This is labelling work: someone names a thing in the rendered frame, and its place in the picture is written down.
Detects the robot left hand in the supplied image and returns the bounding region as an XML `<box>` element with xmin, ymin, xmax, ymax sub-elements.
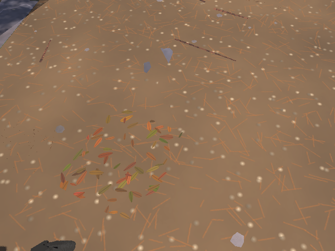
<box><xmin>31</xmin><ymin>240</ymin><xmax>76</xmax><ymax>251</ymax></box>

